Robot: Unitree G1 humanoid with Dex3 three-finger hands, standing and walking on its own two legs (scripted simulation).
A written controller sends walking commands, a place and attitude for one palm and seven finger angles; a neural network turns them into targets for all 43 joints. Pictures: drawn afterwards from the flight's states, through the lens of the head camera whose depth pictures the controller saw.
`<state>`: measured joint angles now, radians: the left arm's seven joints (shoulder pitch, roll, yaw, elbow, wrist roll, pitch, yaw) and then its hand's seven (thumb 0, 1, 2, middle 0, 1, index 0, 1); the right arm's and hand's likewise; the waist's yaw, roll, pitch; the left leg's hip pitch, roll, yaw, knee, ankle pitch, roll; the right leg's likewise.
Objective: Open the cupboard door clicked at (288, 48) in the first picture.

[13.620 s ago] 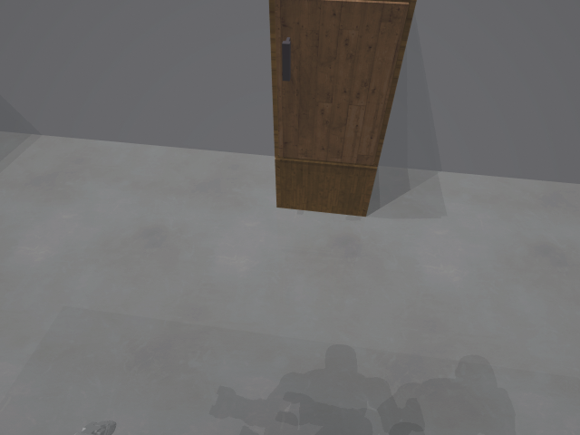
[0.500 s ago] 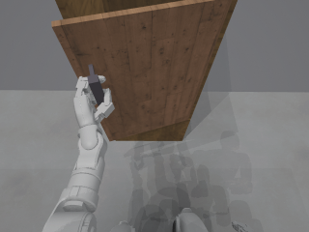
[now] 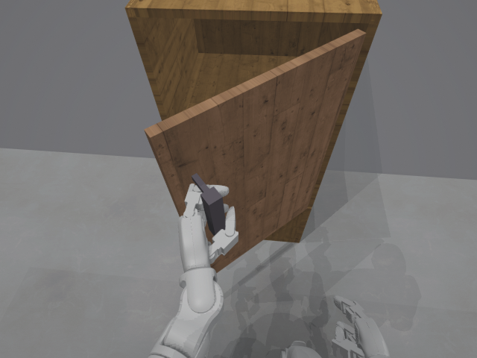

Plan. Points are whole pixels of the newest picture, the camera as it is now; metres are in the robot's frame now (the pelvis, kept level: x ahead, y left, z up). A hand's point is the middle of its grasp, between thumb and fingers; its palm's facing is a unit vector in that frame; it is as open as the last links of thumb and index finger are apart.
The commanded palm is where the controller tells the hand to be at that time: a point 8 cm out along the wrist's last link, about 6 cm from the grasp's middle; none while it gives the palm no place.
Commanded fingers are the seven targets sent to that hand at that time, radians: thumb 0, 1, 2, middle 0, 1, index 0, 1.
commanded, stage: open thumb and fingers to let go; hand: left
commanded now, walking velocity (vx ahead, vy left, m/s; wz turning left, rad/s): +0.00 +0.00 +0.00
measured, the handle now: (208, 205) +0.36 +0.07 +0.04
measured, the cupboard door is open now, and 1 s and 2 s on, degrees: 42 41 43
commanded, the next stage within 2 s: slide the hand sideways off the handle in 0.86 s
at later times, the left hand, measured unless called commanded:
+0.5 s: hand (228, 229) +0.31 +0.04 +0.04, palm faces +0.32 -0.95 -0.03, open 11.5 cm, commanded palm +0.27 +0.08 +0.04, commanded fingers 0.00 -0.50 0.30 -0.28 -1.10 -0.28 -1.10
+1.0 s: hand (228, 230) +0.31 +0.04 +0.04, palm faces +0.27 -0.96 -0.04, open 15.0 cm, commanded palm +0.27 +0.07 +0.04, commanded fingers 0.00 -0.50 0.30 -0.15 -0.30 -0.15 -0.30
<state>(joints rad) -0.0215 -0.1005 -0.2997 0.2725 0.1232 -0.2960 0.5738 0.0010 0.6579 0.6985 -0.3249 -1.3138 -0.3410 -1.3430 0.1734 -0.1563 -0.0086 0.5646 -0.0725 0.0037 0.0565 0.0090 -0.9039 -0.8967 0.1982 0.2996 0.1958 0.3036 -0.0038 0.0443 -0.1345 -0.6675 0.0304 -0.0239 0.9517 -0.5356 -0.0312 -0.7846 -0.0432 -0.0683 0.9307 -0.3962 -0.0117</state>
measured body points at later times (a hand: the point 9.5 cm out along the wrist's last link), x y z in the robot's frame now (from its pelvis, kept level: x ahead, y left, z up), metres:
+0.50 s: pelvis -0.03 -0.02 -0.01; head +0.03 -0.04 +0.44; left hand +0.29 +0.08 +0.05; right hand +0.13 -0.24 -0.13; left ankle -0.04 +0.14 -0.68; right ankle +0.03 -0.12 -0.68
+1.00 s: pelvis -0.03 +0.00 -0.01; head +0.02 -0.02 +0.44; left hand +0.29 +0.09 +0.05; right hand +0.13 -0.22 -0.13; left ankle -0.04 +0.14 -0.68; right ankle +0.03 -0.12 -0.68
